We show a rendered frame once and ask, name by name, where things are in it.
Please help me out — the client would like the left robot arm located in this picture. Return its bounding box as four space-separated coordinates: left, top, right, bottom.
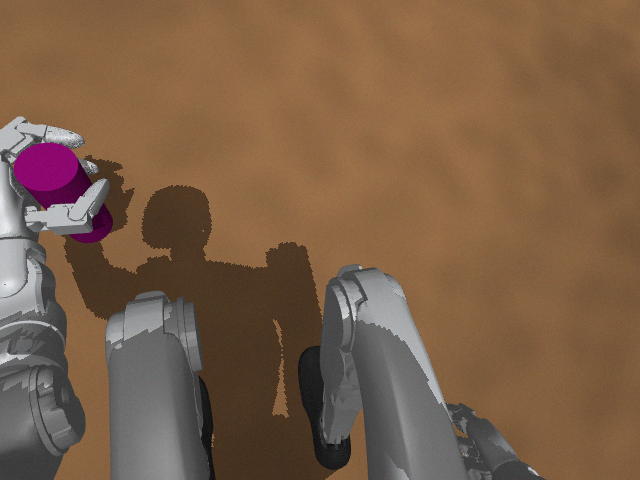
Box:
0 237 86 480

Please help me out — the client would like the left robot hand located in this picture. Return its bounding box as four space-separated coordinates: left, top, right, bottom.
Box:
0 116 110 243

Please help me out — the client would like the left robot foot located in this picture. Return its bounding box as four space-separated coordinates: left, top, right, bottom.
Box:
198 375 216 480

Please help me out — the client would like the right robot arm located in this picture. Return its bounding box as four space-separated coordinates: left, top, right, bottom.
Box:
492 461 546 480

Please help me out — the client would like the right robot hand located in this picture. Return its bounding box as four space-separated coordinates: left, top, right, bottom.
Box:
446 403 520 480

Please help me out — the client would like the right robot foot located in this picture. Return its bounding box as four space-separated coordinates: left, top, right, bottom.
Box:
298 346 351 470

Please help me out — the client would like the can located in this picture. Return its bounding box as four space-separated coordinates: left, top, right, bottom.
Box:
14 143 113 243

